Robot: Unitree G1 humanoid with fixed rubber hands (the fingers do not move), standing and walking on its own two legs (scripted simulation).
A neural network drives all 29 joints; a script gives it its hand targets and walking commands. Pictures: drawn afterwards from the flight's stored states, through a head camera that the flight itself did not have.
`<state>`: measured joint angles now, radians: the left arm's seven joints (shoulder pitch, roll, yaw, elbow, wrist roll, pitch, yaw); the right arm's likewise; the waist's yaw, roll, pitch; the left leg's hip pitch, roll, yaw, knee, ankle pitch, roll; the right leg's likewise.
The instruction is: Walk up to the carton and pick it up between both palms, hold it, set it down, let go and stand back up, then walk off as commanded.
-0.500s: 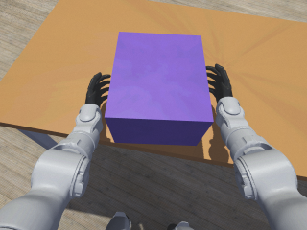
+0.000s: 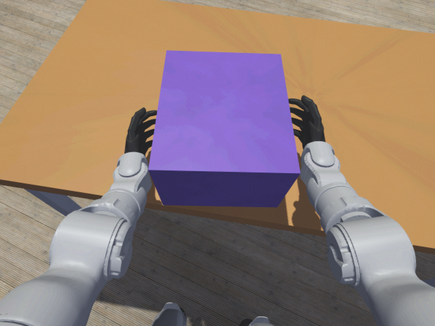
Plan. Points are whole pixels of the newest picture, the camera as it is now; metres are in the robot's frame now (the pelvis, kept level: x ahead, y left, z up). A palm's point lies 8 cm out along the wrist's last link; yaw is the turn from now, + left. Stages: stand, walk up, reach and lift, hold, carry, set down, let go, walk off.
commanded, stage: reach and lift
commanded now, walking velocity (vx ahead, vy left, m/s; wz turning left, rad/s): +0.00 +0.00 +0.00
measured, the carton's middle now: (222, 129) +0.50 +0.04 +0.01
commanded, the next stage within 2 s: none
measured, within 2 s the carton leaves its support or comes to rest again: neither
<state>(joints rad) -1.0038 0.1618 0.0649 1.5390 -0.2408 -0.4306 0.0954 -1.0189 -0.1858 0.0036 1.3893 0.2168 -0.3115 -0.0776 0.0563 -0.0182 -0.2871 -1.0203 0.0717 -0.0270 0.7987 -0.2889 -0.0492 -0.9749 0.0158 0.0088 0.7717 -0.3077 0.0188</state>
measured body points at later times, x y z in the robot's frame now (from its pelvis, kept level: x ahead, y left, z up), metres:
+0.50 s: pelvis +0.01 +0.00 +0.02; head +0.13 +0.02 +0.45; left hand +0.43 +0.21 +0.01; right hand +0.47 -0.13 +0.04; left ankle +0.02 +0.14 -0.69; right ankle +0.01 -0.13 -0.69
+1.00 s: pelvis +0.03 +0.00 +0.04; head +0.16 +0.01 +0.47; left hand +0.43 +0.21 +0.01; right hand +0.47 -0.13 +0.04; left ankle +0.03 +0.14 -0.69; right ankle +0.01 -0.13 -0.69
